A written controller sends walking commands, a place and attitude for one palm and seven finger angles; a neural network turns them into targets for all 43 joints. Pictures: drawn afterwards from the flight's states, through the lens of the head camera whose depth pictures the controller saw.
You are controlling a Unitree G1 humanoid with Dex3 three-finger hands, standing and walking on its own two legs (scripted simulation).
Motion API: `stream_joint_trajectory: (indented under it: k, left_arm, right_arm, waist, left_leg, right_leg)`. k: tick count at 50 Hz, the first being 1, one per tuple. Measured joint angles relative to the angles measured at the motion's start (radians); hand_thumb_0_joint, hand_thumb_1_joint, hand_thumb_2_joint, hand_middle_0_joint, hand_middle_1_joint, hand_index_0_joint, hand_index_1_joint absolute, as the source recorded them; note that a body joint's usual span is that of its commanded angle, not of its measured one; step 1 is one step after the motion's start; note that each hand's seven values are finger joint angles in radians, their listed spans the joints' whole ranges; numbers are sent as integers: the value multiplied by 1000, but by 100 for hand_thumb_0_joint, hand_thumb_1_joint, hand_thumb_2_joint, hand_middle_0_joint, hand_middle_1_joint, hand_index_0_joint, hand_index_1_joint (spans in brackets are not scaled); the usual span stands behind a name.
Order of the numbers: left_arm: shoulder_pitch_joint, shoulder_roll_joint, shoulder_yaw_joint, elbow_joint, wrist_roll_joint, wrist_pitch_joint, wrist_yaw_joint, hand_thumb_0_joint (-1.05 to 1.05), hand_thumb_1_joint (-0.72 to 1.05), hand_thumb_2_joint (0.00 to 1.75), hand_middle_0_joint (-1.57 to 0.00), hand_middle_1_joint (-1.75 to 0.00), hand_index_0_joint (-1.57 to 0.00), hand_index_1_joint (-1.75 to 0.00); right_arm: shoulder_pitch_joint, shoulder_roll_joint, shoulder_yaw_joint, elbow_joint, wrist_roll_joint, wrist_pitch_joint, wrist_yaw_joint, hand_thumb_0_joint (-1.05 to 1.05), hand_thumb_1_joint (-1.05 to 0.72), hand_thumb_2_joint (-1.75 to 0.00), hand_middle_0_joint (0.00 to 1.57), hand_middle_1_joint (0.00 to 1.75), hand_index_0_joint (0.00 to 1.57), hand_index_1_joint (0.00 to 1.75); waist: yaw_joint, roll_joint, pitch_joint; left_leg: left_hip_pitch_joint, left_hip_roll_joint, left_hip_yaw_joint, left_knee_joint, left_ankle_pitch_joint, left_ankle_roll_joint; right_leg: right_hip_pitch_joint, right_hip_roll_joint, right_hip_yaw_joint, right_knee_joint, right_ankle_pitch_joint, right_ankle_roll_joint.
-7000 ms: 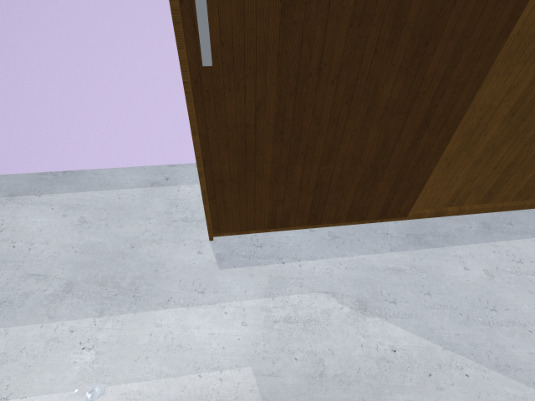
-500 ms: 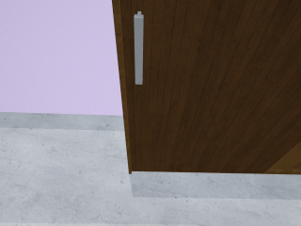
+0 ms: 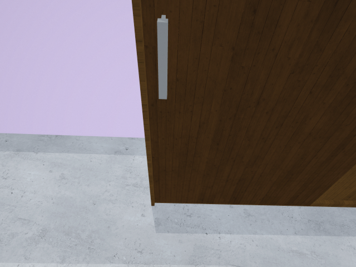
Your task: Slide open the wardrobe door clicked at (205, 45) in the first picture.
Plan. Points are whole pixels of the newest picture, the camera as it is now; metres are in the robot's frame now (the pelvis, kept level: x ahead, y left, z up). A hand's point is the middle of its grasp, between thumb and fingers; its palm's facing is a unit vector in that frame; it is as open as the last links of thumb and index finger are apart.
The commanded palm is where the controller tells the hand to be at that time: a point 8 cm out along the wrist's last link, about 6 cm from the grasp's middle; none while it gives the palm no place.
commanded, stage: look again from close up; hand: left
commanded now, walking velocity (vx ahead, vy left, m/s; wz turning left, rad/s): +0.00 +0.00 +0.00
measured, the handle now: (163, 60) +0.59 +0.09 +0.19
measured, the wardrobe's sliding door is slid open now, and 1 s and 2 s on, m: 0.00 0.00 0.00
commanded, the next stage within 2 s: shuffle to correct the standing spot in 0.62 s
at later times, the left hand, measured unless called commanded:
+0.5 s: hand out of the picture -0.04 +0.13 -0.18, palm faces +0.04 -0.99 -0.13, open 7.3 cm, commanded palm none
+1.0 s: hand out of the picture +0.00 +0.13 -0.18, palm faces +0.06 -0.99 -0.13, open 7.3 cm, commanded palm none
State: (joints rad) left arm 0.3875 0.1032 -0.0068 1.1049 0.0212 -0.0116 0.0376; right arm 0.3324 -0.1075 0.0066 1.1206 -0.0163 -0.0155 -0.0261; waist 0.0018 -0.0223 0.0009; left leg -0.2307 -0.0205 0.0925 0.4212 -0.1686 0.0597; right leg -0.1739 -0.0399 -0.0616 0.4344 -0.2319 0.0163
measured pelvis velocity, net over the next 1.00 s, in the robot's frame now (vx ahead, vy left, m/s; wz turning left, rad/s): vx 0.04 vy -0.02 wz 0.01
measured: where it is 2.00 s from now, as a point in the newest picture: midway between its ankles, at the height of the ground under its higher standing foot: outside the picture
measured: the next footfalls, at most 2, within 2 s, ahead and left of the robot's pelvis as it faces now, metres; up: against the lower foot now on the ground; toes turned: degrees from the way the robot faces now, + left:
right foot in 1.62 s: +0.36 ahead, -0.19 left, +0.00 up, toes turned -5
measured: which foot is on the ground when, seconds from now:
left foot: down 0.00-1.00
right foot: down 0.00-1.00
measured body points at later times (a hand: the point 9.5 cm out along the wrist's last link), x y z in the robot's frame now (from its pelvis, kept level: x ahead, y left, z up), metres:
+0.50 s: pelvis +0.00 -0.01 +0.00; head +0.00 +0.00 +0.45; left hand -0.04 +0.19 -0.17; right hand -0.03 -0.21 -0.16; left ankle +0.04 +0.08 -0.74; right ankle +0.00 -0.13 -0.74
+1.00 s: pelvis +0.04 -0.02 -0.01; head +0.04 -0.01 +0.44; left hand -0.01 +0.18 -0.17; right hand +0.00 -0.23 -0.16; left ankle +0.04 +0.08 -0.74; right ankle +0.00 -0.13 -0.74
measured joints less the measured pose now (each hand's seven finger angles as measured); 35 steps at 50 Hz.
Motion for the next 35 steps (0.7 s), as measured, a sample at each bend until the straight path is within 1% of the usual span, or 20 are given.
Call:
stream_joint_trajectory:
  k: [17, 35]
  left_arm:
    - [-2, 0, 2, -6, 0, -2, -1, 0, 91, 90, -20, -29, -20, -30]
    - [-20, 3, 1, -9, -2, -7, -3, 0, 91, 90, -20, -29, -20, -30]
  right_arm:
    - [5, 6, -2, 0, -2, 4, 3, 0, -91, -90, 20, 30, 20, 30]
    - [-11, 1, -1, 0, -2, 0, 1, 0, -91, -90, 20, 30, 20, 30]
  waist:
    - [-4, 5, 9]
    - [-1, 6, 18]
  left_leg:
    - [-22, 12, -2, 11, 1, -10]
    - [-21, 18, -2, 11, -8, -19]
  right_leg:
    - [-21, 12, -1, 8, 2, -11]
    - [-22, 18, 0, 10, -9, -18]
